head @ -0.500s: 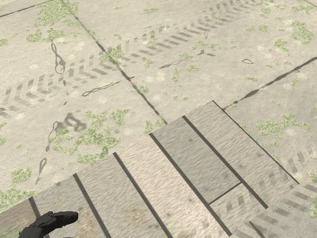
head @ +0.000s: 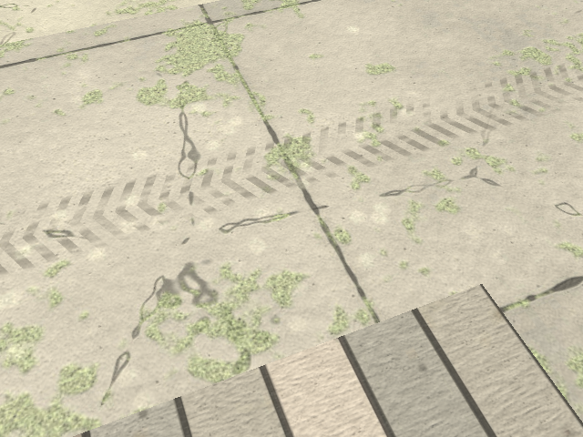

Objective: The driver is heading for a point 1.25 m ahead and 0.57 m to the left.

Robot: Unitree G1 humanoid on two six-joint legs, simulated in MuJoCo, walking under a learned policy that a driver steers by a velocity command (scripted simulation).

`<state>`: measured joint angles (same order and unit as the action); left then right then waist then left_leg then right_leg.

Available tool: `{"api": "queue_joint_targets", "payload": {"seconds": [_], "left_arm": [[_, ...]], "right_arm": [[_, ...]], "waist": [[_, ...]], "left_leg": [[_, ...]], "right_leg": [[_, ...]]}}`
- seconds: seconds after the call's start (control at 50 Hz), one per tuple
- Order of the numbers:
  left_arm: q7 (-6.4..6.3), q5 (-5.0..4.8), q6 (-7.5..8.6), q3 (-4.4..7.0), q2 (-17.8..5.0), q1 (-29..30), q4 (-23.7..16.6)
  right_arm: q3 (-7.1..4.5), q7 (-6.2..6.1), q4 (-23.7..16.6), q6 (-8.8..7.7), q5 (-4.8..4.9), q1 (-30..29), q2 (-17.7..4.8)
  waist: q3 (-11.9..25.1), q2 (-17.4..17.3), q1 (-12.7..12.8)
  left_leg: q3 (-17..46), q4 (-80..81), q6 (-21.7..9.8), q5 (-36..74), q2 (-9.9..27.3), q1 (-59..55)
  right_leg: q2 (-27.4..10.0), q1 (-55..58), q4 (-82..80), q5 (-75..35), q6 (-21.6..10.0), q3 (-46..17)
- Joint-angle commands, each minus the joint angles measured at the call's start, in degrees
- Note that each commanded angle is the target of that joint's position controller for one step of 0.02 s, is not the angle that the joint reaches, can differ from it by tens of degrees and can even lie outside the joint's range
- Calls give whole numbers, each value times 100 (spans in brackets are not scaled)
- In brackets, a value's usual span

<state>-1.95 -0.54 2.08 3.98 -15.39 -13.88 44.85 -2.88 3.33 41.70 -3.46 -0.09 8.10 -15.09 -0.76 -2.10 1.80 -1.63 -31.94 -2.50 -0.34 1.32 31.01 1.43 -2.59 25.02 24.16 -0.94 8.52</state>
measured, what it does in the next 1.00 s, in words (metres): steps on the spot, turning left: right foot, then left foot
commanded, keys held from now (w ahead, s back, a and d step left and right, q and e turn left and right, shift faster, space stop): q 0.92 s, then no key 0.08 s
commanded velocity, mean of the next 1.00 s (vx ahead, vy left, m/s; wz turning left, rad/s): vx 0.04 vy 0.00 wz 0.55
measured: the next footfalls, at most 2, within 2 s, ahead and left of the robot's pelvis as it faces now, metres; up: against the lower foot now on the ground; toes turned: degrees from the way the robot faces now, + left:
right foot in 0.48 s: +0.19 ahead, -0.13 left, +0.00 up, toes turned +23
left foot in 0.90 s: +0.05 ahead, +0.10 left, +0.00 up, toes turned +34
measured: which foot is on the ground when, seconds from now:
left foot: down 0.00-0.48, up 0.50-0.88, down 0.90-1.00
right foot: down 0.00-0.00, up 0.02-0.46, down 0.48-0.90, up 0.92-1.00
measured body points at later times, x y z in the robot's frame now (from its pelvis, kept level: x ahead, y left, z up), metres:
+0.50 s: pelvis +0.09 -0.03 +0.00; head +0.12 -0.03 +0.45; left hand +0.14 +0.28 -0.09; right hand +0.34 -0.24 -0.09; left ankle +0.13 +0.09 -0.72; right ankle +0.15 -0.15 -0.73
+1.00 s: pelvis +0.08 +0.00 +0.01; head +0.09 +0.04 +0.46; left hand +0.02 +0.32 -0.10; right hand +0.37 -0.13 -0.06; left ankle +0.02 +0.08 -0.73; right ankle +0.14 -0.14 -0.66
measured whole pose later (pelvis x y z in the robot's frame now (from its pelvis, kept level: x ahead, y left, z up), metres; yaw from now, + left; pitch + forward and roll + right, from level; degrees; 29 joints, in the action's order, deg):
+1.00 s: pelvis +0.08 +0.00 +0.01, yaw +36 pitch +3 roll -1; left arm -2.0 0.3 -0.9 5.3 -18.6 -8.8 41.3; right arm -4.0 0.2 33.3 1.8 -0.4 10.3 -16.5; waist -2.2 2.6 0.5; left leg 1.1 -31.3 -2.3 -15.8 -1.6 18.2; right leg -3.3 -29.0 61.1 29.4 3.9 0.5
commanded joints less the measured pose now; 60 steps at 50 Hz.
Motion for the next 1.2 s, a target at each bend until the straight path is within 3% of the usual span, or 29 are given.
{"api": "queue_joint_targets", "payload": {"seconds": [0.02, 0.04, 0.06, 0.08, 0.1, 0.12, 0.16, 0.22, 0.28, 0.4, 0.46, 0.48, 0.5, 0.52, 0.54, 0.58, 0.64, 0.72, 0.82, 0.86, 0.88, 0.9, 0.92, 0.94, 0.96, 0.98, 1.02, 1.12, 1.2], "left_arm": [[-98, 139, -18, 153, -739, 28, -513], [13, 277, 39, -20, -217, -714, -605], [105, 145, 65, 36, -676, -523, -467], [119, -10, 30, 68, -797, -33, -604], [60, 32, -32, 69, -750, 192, -605], [-4, 94, -116, 97, -790, 335, -641], [-39, 108, -229, 107, -701, 249, -679], [-105, 120, -214, 57, -530, 201, -614], [-116, 106, -217, 50, -522, 368, -617], [-11, 35, -61, 92, -581, 521, -673], [72, 17, 26, 177, -668, 92, -542], [57, 118, 17, 280, -1044, -83, -547], [34, 291, -58, 393, -1541, 39, -520], [35, 387, -40, 338, -1244, 267, -710], [-11, 324, -42, 254, -955, 552, -846], [-56, 127, -75, 178, -703, 822, -915], [-111, 144, -171, 164, -740, 586, -883], [-122, 138, -258, 272, -1017, 343, -824], [-8, -2, -242, 359, -1222, 448, -782], [7, -118, -230, 356, -1185, 566, -736], [27, -109, -207, 314, -1002, 299, -609], [58, 98, -192, 232, -694, 193, -668], [39, 291, -157, 126, -501, 583, -1036], [5, 180, -133, 211, -811, 961, -1060], [0, 51, -162, 249, -917, 968, -1001], [-31, 54, -197, 269, -890, 834, -860], [-54, 119, -254, 282, -886, 638, -733], [19, 67, -261, 108, -511, 606, -679], [75, 39, -250, 93, -593, 689, -733]], "right_arm": [[-515, -121, -251, -54, -67, 1275, -1533], [-504, -147, -402, -54, -150, 1095, -1856], [-429, -141, -558, 6, -76, 1056, -1433], [-369, -158, -664, 49, -24, 686, -1188], [-315, -202, -692, 129, 72, 449, -980], [-272, -251, -747, 201, 104, 257, -871], [-289, -298, -857, 274, -19, 59, -928], [-366, -413, -909, 314, -36, 138, -1089], [-399, -509, -995, 400, 21, 83, -1138], [-413, -508, -1103, 553, 20, 100, -1097], [-391, -514, -1157, 622, 113, 18, -1016], [-327, -511, -1182, 622, 106, 167, -786], [-312, -481, -1403, 570, 147, 102, -677], [-449, -448, -1338, 478, 20, 170, -1134], [-534, -416, -1167, 482, 61, 317, -1305], [-503, -447, -936, 608, 76, 526, -1074], [-373, -413, -1080, 670, 155, 209, -733], [-267, -344, -1320, 653, 133, -208, -559], [-325, -239, -1344, 690, 144, -55, -699], [-369, -215, -1207, 697, 134, 322, -665], [-433, -258, -1126, 690, 120, 547, -788], [-584, -335, -1172, 660, 125, 754, -1335], [-633, -347, -1319, 593, -33, 728, -1836], [-555, -307, -1267, 464, -166, 913, -1500], [-453, -318, -1188, 385, -159, 647, -1297], [-409, -357, -1180, 363, -58, 294, -1123], [-288, -421, -1184, 389, 44, -76, -910], [-216, -481, -1040, 398, -38, -99, -789], [-205, -414, -896, 429, -62, -13, -849]], "waist": [[1280, -532, -644], [2082, -1520, -69], [2676, -715, -456], [2021, -416, -455], [1439, 135, -355], [1031, 137, -258], [774, -269, -42], [951, -407, -75], [1026, -461, -166], [859, -760, -321], [787, -723, -47], [861, -105, -89], [480, 1798, -335], [533, 1770, -239], [548, 1249, -327], [405, 891, -361], [279, 1030, -146], [493, 1310, 118], [541, 1445, 59], [565, 1312, -205], [627, 965, -254], [735, -362, -195], [695, -1748, -234], [1129, -1117, -672], [851, -835, -480], [707, -556, -304], [660, -552, -118], [679, -577, -163], [469, -676, -324]], "left_leg": [[1281, 345, -705, 3086, 672, -2609], [3697, 357, -2045, 4531, 2033, -4284], [3669, 657, -2020, 3218, 1867, -4298], [3058, 799, -1774, 2135, 1613, -3727], [2676, 989, -1467, 1159, 1346, -3021], [2486, 1188, -1323, 530, 1192, -2266], [2270, 1445, -1166, 20, 833, -1394], [2166, 1373, -1148, 185, 715, -1375], [2328, 1359, -1015, -837, 610, -1341], [2926, 1229, -884, -1447, 540, -1472], [2938, 825, -601, -1325, 235, -1234], [2517, 83, -305, -2152, -123, -640], [1097, -1114, 58, -3172, -1066, 549], [1029, -2619, 321, -3443, -784, 697], [1056, -3267, 412, -3090, -646, 627], [880, -3899, 612, -2497, -545, 760], [468, -3626, 780, -2102, -391, 853], [229, -2336, 828, -2253, -81, 409], [-174, -894, 517, -2139, -103, -650], [-355, 328, 224, -1309, -263, -1385], [-177, 885, 37, -669, -322, -2102], [1321, 1045, -348, 1136, 714, -3184], [3142, 910, -1541, 2779, 2059, -3391], [3075, 1090, -1941, 2292, 2147, -3167], [2470, 1090, -1627, 1813, 1788, -2943], [2053, 1062, -1261, 1393, 1419, -2751], [1637, 1062, -1033, 1623, 1112, -2319], [1398, 1111, -998, 954, 909, -2193], [1723, 1105, -1119, 181, 1005, -1885]], "right_leg": [[-563, -1152, 3322, -3135, 78, -4], [552, -3099, 5241, 1679, 428, -687], [237, -3278, 5655, 1449, 343, -1629], [60, -3615, 5573, 963, 279, -1543], [-147, -3701, 5194, 572, 285, -1443], [-278, -3552, 4768, 305, 306, -1428], [-231, -2985, 4117, 17, 323, -1325], [-125, -2833, 3289, -180, 463, -1316], [-104, -2739, 2741, -555, 544, -1416], [34, -2300, 1530, -500, 433, -1439], [-31, -1256, -78, -1233, 179, -1320], [-981, -599, -445, -1309, -160, -2043], [-2047, -560, -812, -2151, -999, -3415], [-2572, -799, -841, -2710, -1488, -3889], [-2318, -859, -675, -2895, -1346, -3321], [-1718, -739, -469, -2931, -922, -2370], [-1462, -535, -529, -3151, -958, -1674], [-1712, -103, -456, -3264, -1086, -1437], [-1955, -338, -277, -3295, -1025, -1211], [-1857, -549, 175, -3081, -734, -952], [-1665, -972, 670, -2602, -390, -655], [-1137, -2244, 2107, -997, 171, -72], [-314, -3833, 3436, 1516, 571, -257], [-343, -3815, 4300, 1556, 570, -1048], [-458, -3838, 4491, 1089, 500, -1147], [-525, -3803, 4332, 605, 479, -1176], [-476, -3370, 4225, -52, 552, -1106], [-453, -2617, 2759, -536, 592, -1040], [-386, -1930, 1712, -271, 499, -957]]}}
